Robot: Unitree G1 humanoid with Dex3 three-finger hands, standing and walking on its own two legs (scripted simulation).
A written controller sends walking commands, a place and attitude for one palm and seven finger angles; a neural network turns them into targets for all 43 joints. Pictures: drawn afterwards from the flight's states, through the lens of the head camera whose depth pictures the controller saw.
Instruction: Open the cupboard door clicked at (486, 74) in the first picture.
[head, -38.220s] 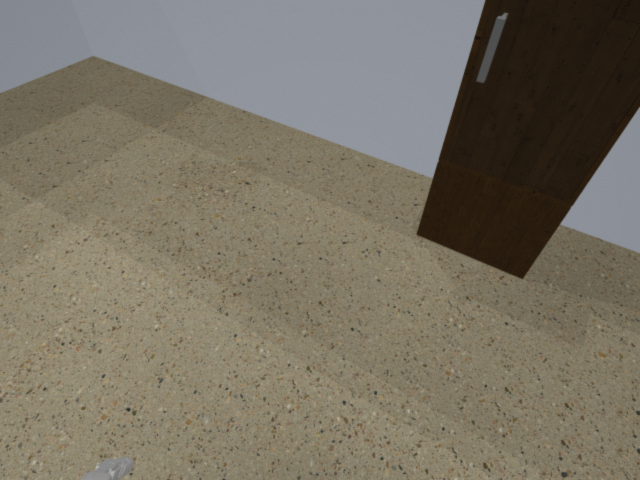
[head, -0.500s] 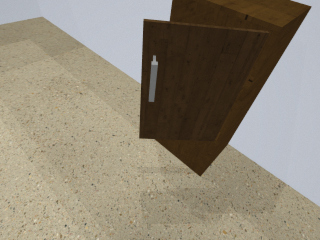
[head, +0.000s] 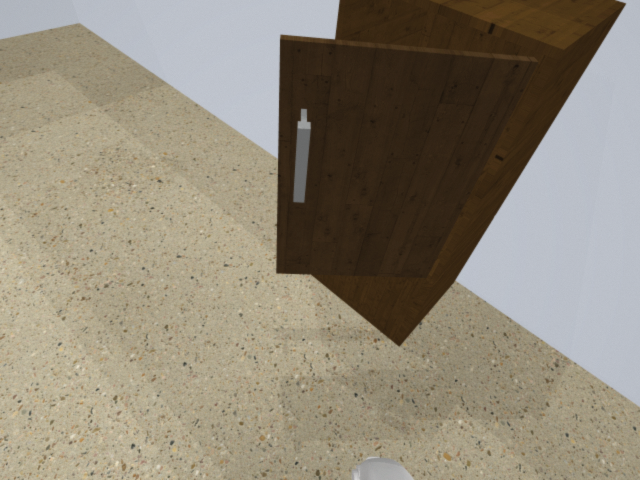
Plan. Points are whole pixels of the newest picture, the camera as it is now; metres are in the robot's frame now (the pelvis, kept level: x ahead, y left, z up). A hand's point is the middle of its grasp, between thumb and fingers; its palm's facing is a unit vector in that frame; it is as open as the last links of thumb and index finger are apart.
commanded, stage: shuffle to correct the standing spot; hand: left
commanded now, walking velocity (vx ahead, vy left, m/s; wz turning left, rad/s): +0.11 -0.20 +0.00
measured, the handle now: (301, 157) +0.64 +0.03 +0.04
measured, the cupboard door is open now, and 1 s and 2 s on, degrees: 44 44 44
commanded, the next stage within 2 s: come to a stop and stand still in 0.44 s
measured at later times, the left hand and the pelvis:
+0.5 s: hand out of the picture +0.12 +0.03 -0.17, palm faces +0.09 -0.97 -0.23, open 7.1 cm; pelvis +0.06 -0.15 -0.01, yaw +3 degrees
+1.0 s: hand out of the picture +0.08 -0.02 -0.19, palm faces +0.13 -0.97 -0.22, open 7.3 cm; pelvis +0.10 -0.19 -0.03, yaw +1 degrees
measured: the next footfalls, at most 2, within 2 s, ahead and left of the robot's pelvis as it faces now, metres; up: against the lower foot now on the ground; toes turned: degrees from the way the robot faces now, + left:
right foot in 0.38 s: +0.10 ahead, -0.24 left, +0.00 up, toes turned -2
left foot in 0.80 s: +0.19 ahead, -0.10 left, +0.00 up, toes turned +4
